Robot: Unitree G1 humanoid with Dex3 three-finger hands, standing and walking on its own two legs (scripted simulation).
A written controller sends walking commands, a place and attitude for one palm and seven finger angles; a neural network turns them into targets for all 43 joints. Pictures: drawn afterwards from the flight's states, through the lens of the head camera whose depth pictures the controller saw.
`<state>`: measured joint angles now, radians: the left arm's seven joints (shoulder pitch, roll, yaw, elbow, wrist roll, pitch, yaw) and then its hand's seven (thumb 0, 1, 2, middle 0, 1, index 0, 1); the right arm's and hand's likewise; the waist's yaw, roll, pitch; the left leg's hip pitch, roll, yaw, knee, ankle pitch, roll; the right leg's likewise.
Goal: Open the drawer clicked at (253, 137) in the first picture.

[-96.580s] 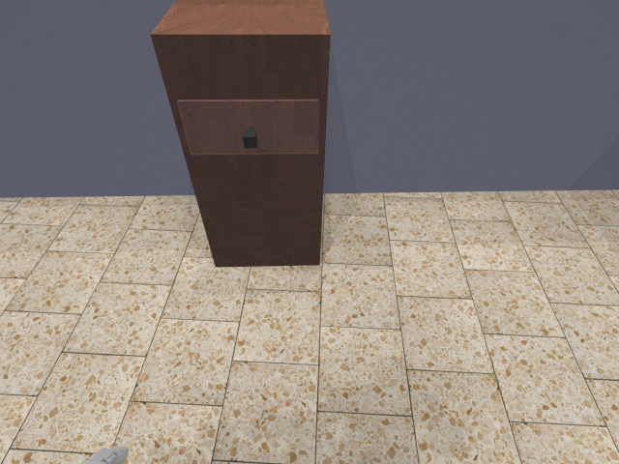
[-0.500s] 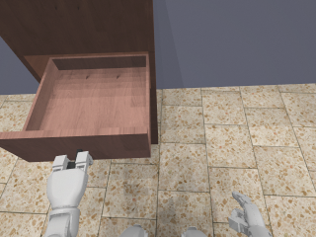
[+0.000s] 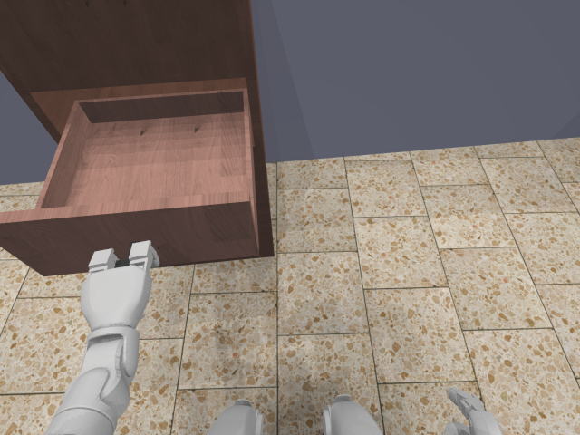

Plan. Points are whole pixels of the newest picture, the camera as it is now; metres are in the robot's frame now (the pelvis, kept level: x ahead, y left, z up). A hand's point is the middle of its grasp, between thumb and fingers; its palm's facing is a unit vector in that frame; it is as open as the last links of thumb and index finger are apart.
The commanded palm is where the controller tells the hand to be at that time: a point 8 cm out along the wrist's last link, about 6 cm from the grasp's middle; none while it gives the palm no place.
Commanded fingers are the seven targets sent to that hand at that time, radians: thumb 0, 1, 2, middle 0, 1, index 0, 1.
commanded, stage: pull the drawer open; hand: left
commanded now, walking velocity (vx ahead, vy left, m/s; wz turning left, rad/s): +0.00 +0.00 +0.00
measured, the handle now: (132, 264) +0.37 +0.26 -0.03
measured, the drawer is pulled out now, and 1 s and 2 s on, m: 0.29 0.29 0.30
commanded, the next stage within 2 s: none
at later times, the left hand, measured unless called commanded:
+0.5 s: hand (132, 305) +0.31 +0.25 -0.05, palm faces -0.02 -0.03 -1.00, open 6.9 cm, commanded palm +0.25 +0.26 +0.00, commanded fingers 0.00 0.90 0.90 -0.40 -1.35 -0.40 -1.35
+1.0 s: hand (132, 304) +0.31 +0.25 -0.05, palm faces +0.02 -0.02 -1.00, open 6.9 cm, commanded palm +0.29 +0.26 +0.00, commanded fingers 0.00 0.90 0.90 -0.40 -1.35 -0.40 -1.35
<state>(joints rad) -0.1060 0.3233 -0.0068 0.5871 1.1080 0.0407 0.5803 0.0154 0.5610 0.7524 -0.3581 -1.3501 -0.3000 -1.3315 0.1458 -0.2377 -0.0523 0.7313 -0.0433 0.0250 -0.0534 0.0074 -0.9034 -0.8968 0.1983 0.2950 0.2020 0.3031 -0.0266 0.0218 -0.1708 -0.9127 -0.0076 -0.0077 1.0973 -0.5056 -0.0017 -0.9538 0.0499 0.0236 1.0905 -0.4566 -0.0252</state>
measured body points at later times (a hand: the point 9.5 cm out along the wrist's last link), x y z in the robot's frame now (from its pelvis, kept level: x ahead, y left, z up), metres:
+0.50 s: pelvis -0.01 +0.01 +0.00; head +0.07 -0.01 +0.44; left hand +0.30 +0.25 +0.00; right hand +0.12 -0.24 -0.14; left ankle +0.01 +0.12 -0.66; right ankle +0.03 -0.10 -0.66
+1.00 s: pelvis +0.06 +0.02 +0.00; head +0.16 +0.01 +0.44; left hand +0.30 +0.25 +0.00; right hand +0.24 -0.23 -0.12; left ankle +0.01 +0.12 -0.66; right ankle +0.03 -0.10 -0.66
